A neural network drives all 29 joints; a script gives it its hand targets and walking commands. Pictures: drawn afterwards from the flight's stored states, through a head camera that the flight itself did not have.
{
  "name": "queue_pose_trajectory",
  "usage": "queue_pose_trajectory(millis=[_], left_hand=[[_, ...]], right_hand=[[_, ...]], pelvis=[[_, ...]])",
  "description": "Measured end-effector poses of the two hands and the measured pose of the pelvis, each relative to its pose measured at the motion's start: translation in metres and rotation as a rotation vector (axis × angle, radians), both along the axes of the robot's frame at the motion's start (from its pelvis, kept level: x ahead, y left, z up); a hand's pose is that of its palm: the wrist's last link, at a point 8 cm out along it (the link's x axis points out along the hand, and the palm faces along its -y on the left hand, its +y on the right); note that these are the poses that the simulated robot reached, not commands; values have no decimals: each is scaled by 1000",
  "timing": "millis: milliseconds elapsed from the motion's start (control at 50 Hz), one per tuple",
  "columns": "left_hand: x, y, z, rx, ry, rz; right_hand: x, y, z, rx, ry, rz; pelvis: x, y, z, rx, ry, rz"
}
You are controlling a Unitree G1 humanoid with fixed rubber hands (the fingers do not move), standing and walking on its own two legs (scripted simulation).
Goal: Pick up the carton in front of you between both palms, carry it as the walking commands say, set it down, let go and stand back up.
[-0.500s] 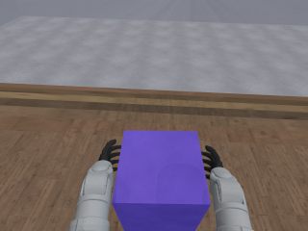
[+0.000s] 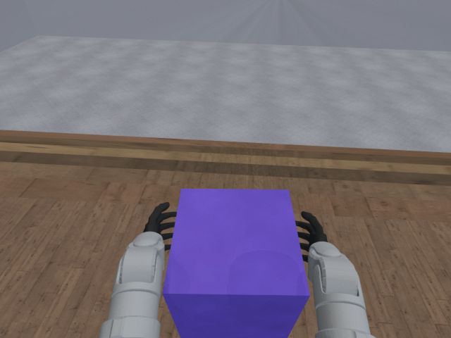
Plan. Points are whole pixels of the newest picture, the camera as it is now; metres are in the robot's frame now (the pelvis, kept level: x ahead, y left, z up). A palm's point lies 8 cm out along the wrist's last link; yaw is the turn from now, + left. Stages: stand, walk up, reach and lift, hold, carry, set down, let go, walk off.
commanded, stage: hold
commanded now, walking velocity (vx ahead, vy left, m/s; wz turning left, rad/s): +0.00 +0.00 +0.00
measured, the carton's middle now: (234, 267) +0.28 +0.00 -0.03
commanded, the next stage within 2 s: carry in 0.20 s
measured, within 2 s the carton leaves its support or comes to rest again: neither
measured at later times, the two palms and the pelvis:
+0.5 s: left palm (146, 210) +0.34 +0.17 +0.08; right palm (303, 217) +0.34 -0.13 +0.07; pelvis +0.05 +0.02 -0.01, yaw -1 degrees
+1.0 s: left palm (158, 137) +0.56 +0.20 +0.09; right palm (277, 146) +0.55 -0.10 +0.09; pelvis +0.31 +0.06 -0.01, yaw -1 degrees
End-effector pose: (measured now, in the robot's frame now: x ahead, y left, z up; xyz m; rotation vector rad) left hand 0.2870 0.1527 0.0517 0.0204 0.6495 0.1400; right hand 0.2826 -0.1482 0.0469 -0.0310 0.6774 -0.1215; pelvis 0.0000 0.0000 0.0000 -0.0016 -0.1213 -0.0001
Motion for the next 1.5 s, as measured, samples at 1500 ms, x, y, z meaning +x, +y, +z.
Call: queue_pose_trajectory(millis=[1500], left_hand=[[618, 35, 35, -85, -10, 172]], right_hand=[[649, 37, 32, 100, 0, 23]], pelvis=[[632, 8, -9, 12, 184, 54]])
